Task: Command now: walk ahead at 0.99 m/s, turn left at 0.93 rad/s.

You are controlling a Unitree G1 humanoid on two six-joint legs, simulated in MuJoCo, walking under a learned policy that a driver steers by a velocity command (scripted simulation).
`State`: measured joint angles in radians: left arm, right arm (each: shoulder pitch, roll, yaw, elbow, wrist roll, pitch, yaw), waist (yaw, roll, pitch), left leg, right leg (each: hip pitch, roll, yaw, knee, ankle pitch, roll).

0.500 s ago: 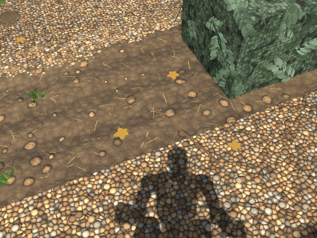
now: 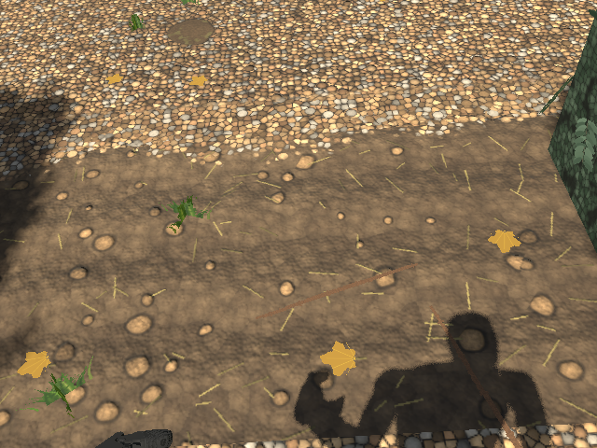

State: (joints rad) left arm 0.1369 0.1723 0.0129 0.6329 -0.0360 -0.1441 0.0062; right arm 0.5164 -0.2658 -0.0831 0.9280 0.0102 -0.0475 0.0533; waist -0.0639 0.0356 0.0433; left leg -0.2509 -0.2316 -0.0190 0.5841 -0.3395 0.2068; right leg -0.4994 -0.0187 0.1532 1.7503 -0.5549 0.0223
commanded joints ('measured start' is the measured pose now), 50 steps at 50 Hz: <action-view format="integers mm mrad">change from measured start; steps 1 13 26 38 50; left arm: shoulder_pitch -31 225 217 263 146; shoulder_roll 287 209 354 183 273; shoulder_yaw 78 94 100 71 120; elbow -129 -34 152 95 -25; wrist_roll -23 25 -8 5 34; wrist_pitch -3 41 36 167 219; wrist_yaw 24 -1 -6 34 -26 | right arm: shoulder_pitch -301 -243 -463 -438 -439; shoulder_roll -131 -15 -95 -100 -150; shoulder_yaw -20 36 23 18 -25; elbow -237 -308 -438 -304 -219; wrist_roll -8 40 -8 -42 26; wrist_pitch -77 -23 -25 -27 36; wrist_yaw -58 -67 6 -54 -61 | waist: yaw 171 161 45 123 122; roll -312 -194 -105 81 -46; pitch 111 -29 10 -138 -93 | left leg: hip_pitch -113 -754 -125 -24 41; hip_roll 534 252 216 567 527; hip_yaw -878 -92 50 -29 239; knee -331 955 52 -306 -15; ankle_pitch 116 -29 339 671 255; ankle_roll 229 -122 -144 44 -142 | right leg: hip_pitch -353 614 365 -9 239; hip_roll -154 -322 -209 -102 -29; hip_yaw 168 616 -132 -101 -216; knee -500 -1467 -1513 -546 -1193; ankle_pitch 184 -207 1007 116 444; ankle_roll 84 -174 -128 84 -90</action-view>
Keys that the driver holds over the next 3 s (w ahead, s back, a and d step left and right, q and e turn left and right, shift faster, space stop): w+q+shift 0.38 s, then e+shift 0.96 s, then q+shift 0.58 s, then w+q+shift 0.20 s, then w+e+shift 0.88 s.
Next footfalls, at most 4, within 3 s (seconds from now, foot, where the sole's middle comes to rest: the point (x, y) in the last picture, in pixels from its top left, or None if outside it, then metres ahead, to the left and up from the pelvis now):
0.18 right None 0.38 -0.23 -0.75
0.58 left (234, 409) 0.59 0.20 -0.75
1.00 right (334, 368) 0.67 -0.04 -0.75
1.46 left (246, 351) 0.73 0.17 -0.75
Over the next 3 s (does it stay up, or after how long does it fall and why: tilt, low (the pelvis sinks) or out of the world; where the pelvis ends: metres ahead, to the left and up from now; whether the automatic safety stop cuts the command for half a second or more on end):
stays up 1.23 0.36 0.02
